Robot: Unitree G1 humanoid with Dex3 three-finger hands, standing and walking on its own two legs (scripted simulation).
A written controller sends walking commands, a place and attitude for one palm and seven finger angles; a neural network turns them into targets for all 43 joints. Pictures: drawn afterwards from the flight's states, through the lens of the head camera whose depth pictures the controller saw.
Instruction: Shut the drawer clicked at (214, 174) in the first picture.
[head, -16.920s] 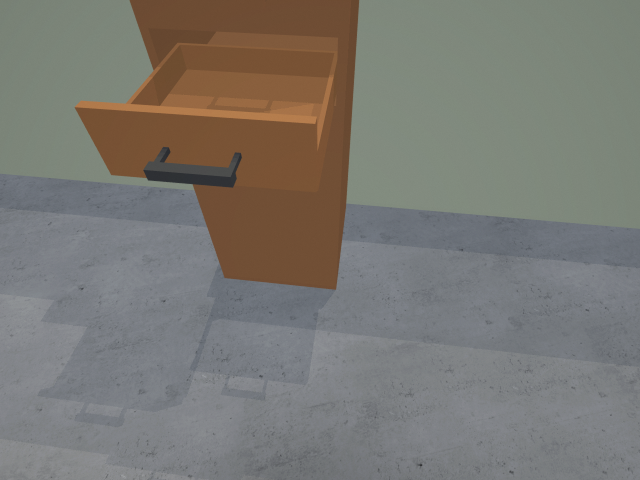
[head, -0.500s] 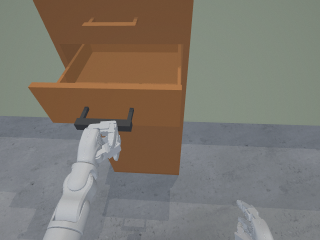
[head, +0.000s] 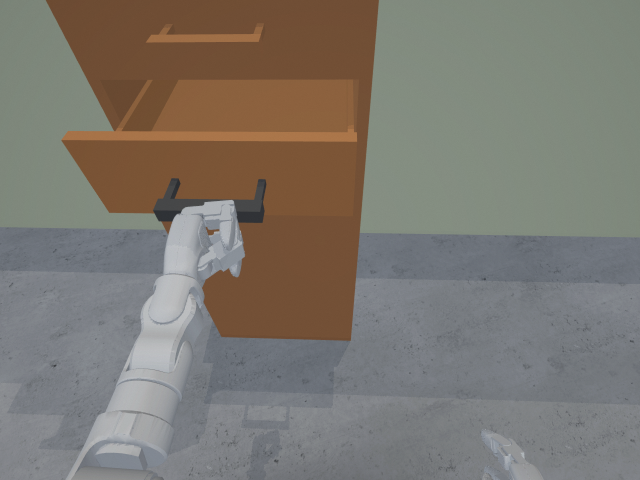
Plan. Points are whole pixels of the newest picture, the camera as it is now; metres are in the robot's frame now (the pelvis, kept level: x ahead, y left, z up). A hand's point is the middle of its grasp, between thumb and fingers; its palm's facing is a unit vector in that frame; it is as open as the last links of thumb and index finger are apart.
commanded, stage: push the drawer shut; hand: left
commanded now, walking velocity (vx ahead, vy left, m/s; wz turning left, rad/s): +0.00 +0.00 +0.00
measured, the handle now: (213, 198) +0.46 +0.16 +0.10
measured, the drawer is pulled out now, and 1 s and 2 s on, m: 0.14 0.03 0.00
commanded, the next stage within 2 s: pull the fist back off the drawer in 1.46 s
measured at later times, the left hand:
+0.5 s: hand (246, 208) +0.44 +0.11 +0.10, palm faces -0.02 -1.00 -0.03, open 3.2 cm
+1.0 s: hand (248, 178) +0.50 +0.12 +0.10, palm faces -0.03 -1.00 -0.01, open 3.2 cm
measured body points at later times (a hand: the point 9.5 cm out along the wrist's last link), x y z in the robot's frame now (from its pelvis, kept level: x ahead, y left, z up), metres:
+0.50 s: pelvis +0.00 +0.00 +0.00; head +0.05 -0.01 +0.44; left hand +0.44 +0.17 +0.10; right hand +0.06 -0.25 -0.13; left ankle +0.00 +0.11 -0.72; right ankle +0.00 -0.10 -0.72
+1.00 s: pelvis -0.01 +0.01 -0.01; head +0.08 +0.00 +0.43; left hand +0.49 +0.17 +0.10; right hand -0.01 -0.25 -0.13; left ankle +0.00 +0.11 -0.72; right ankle +0.00 -0.10 -0.72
